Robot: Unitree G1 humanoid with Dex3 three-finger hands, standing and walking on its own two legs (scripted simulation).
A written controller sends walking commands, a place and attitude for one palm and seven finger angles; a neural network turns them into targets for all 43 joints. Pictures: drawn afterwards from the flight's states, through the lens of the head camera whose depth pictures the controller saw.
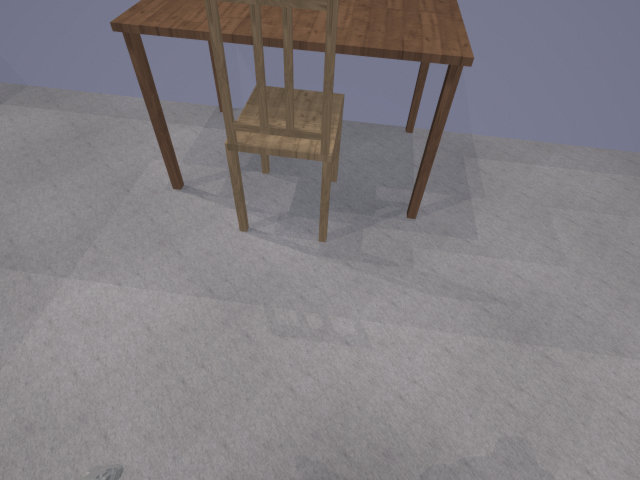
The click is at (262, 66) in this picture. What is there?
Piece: chair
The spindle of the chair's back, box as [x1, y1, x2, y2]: [249, 4, 268, 126]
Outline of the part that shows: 249,4 260,125 267,126 268,123 259,5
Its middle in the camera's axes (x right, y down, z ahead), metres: -0.18 -0.50 +1.15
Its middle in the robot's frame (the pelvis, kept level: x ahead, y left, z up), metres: +1.18 +0.24 -0.05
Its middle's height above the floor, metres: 0.72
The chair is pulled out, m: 0.00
